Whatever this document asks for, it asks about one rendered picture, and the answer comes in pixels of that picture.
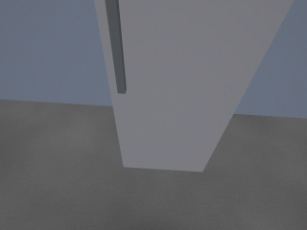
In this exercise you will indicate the handle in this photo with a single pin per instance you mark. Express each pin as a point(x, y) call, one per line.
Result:
point(115, 34)

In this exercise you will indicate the fridge door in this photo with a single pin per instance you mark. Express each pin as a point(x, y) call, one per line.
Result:
point(188, 64)

